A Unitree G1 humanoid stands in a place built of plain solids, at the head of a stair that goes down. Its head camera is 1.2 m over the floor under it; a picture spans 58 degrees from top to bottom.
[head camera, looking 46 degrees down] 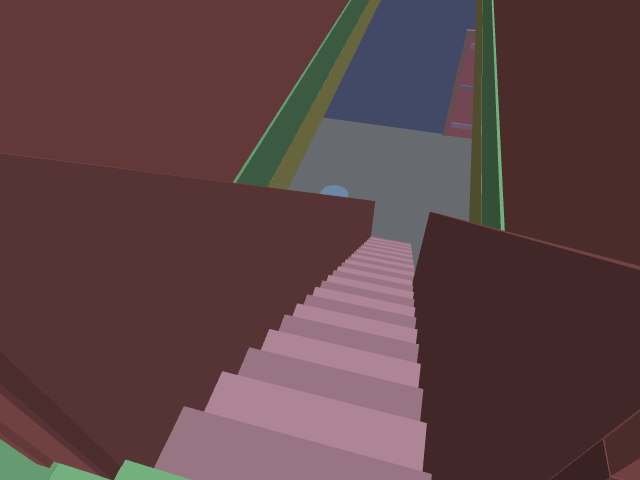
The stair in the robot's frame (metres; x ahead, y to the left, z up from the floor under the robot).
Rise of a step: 0.20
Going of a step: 0.23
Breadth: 0.88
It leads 15 degrees to the right of straight ahead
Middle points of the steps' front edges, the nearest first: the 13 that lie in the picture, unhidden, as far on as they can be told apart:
0.49 0.06 -0.19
0.71 0.00 -0.39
0.94 -0.06 -0.59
1.16 -0.12 -0.78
1.38 -0.18 -0.98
1.60 -0.23 -1.17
1.83 -0.29 -1.37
2.05 -0.35 -1.57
2.27 -0.41 -1.76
2.49 -0.47 -1.96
2.72 -0.53 -2.15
2.94 -0.58 -2.35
3.16 -0.64 -2.55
